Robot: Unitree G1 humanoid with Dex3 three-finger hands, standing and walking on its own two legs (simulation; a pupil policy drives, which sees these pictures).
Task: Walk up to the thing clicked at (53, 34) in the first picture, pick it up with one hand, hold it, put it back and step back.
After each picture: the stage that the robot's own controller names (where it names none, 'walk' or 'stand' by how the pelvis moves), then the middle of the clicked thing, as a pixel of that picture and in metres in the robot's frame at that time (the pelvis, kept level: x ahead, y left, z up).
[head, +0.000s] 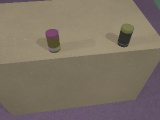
stand; (53, 41) +0.65 +0.19 -0.06
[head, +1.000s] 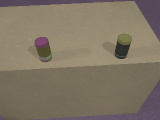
rise first; (43, 49) +0.57 +0.25 -0.04
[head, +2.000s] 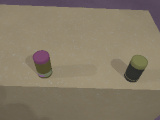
stand; (43, 64) +0.45 +0.20 -0.04
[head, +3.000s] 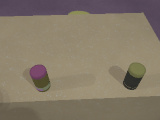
stand; (40, 78) +0.41 +0.21 -0.06
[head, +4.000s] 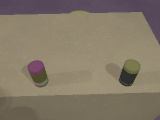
stand; (38, 74) +0.43 +0.23 -0.06
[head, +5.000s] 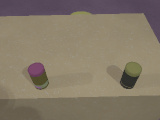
stand; (39, 76) +0.42 +0.23 -0.06
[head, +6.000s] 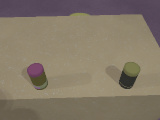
stand; (38, 77) +0.42 +0.23 -0.06
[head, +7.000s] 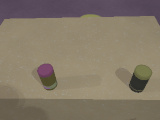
rise first; (47, 77) +0.42 +0.21 -0.06
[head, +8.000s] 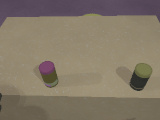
go down; (49, 74) +0.43 +0.20 -0.06
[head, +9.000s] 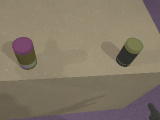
go down; (25, 54) +0.46 +0.19 -0.01
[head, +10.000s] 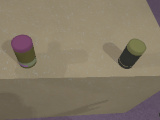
go down; (25, 52) +0.45 +0.20 +0.00
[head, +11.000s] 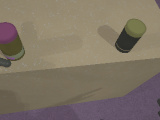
close in; (10, 43) +0.46 +0.20 +0.04
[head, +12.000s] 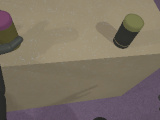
close; (5, 32) +0.49 +0.21 +0.05
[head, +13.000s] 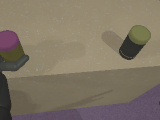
lift; (11, 50) +0.43 +0.21 +0.04
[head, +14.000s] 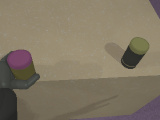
lift; (23, 69) +0.37 +0.19 +0.04
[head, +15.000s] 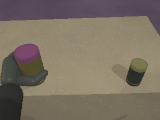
hold; (31, 65) +0.33 +0.18 +0.16
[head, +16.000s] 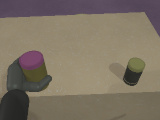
hold; (35, 71) +0.33 +0.17 +0.12
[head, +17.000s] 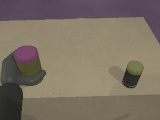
crouch; (30, 66) +0.34 +0.19 +0.13
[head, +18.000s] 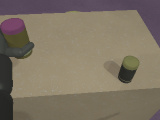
lower; (18, 39) +0.43 +0.21 +0.16
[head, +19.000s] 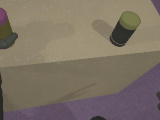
lower; out of the picture +0.50 +0.21 +0.05
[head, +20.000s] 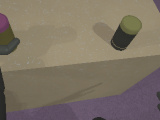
lower; (1, 34) +0.49 +0.21 +0.05
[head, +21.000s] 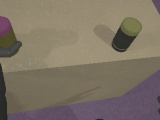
lower; (4, 38) +0.48 +0.21 +0.05
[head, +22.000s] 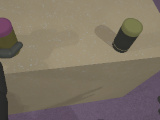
lower; (5, 38) +0.48 +0.21 +0.05
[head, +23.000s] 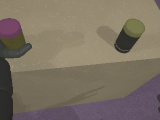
open; (13, 39) +0.48 +0.19 +0.04
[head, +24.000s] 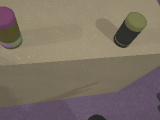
rise; (7, 29) +0.48 +0.19 +0.05
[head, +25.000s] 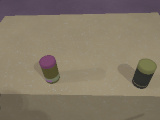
sink last; (50, 69) +0.44 +0.19 -0.01
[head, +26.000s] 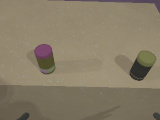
stand; (45, 59) +0.45 +0.19 +0.00
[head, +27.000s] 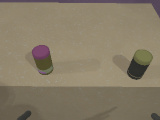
stand; (43, 60) +0.46 +0.19 +0.01
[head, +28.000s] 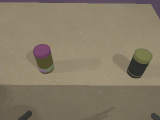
stand; (44, 59) +0.46 +0.19 +0.01
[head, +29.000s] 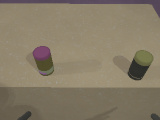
stand; (44, 61) +0.45 +0.19 +0.00
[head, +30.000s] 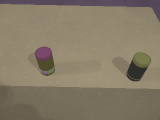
stand; (45, 61) +0.46 +0.19 -0.01
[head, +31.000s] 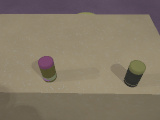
walk; (48, 69) +0.46 +0.19 -0.06
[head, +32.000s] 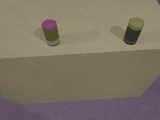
walk; (51, 33) +0.60 +0.19 -0.04
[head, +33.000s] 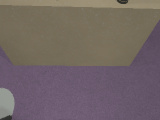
walk; out of the picture +0.90 +0.19 -0.03
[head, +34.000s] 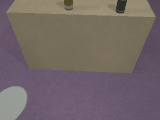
stand; (68, 1) +1.10 +0.17 -0.04
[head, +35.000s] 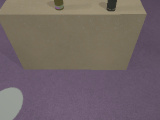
stand; (58, 0) +1.09 +0.21 -0.06
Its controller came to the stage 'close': yes
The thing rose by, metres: 0.21
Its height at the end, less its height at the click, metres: +0.00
